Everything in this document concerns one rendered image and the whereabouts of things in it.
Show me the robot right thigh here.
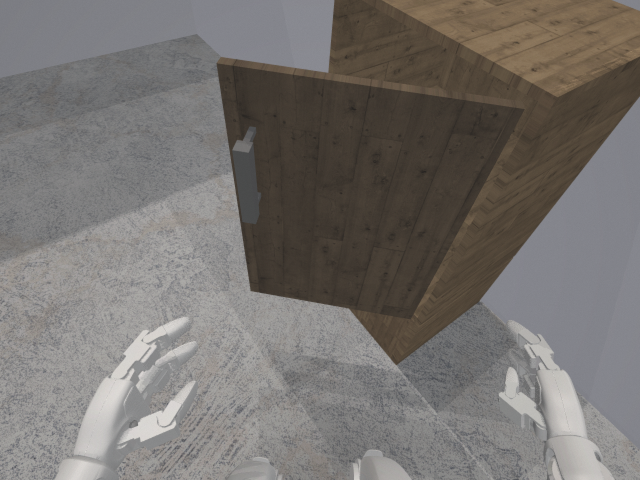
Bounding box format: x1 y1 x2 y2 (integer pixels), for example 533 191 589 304
349 456 412 480

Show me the left robot forearm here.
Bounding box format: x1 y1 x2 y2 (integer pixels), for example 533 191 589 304
55 456 119 480

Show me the left robot hand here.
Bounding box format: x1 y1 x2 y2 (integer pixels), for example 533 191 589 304
74 317 198 470

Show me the cupboard door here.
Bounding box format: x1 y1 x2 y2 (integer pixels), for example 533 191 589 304
216 57 525 319

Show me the right robot forearm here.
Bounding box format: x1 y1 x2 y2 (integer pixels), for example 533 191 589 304
543 435 615 480

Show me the handle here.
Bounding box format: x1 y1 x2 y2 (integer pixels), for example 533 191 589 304
232 126 261 224

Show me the right robot hand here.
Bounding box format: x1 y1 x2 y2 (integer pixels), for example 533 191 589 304
499 320 588 443

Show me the right robot shin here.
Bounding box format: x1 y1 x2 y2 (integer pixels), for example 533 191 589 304
363 450 383 458

